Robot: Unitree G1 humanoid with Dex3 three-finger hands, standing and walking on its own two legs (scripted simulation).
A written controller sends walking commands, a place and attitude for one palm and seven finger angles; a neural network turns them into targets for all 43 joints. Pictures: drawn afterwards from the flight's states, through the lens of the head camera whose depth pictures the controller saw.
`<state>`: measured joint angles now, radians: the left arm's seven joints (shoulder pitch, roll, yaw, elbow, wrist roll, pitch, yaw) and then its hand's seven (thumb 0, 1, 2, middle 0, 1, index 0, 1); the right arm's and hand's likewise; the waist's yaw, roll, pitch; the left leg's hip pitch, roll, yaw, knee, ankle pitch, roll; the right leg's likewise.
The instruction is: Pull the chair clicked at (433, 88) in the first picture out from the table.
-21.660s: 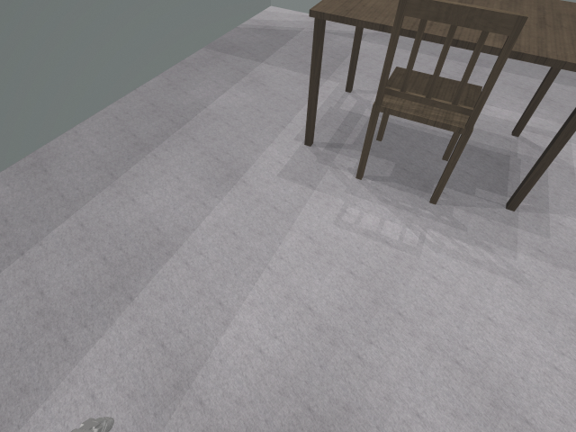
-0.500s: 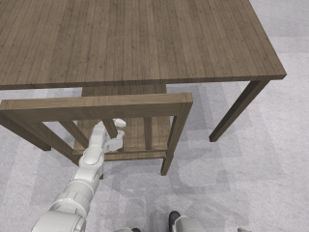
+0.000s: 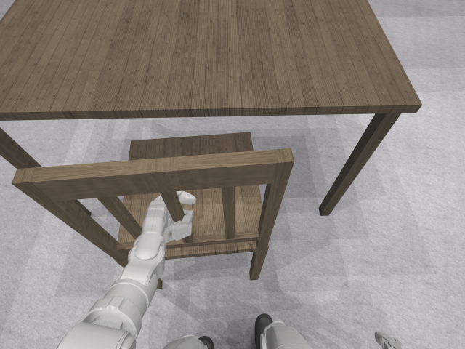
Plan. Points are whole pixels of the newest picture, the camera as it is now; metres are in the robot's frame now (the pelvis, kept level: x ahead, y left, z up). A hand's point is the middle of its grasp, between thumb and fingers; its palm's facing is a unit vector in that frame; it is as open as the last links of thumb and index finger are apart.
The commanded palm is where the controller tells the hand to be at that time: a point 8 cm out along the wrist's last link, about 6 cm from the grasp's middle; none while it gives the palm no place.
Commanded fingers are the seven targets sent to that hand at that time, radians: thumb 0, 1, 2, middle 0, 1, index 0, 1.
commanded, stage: step backward, pulling the chair out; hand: left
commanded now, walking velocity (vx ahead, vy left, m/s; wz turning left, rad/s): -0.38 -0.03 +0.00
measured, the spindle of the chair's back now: (179, 218) +0.37 +0.11 -0.10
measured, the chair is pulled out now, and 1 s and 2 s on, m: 0.15 0.20 0.30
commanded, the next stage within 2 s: none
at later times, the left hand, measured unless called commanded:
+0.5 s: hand (184, 232) +0.33 +0.10 -0.07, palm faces -0.09 -0.99 -0.14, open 5.3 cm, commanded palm +0.32 +0.15 -0.06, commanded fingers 0.00 0.90 0.90 -0.50 -1.45 -0.50 -1.45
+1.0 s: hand (181, 249) +0.29 +0.10 -0.07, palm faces -0.11 -0.98 -0.16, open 5.3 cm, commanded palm +0.29 +0.15 -0.06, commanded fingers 0.00 0.90 0.90 -0.50 -1.45 -0.50 -1.45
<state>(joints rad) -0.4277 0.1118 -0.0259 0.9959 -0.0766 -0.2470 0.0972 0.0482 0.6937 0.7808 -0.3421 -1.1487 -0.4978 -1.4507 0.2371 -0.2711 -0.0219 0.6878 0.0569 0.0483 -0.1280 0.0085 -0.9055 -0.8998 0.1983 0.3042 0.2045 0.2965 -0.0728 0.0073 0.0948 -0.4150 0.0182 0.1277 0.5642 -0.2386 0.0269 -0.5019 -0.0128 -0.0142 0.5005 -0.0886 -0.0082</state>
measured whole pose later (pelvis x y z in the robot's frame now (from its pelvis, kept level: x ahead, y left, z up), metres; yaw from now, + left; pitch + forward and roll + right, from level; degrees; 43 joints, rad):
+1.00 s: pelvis -0.06 +0.01 +0.00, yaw -2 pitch +2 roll +1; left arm -0.44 0.14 -0.03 0.97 -0.04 -0.21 0.09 0.04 0.67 0.77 -0.32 -1.20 -0.50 -1.45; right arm 0.25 -0.25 -0.02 0.69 0.03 0.02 -0.12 0.01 -0.90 -0.90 0.20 0.30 0.20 0.30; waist -0.07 -0.01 0.13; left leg -0.40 0.03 0.07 0.61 -0.25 0.01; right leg -0.51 -0.03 -0.01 0.62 -0.20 0.01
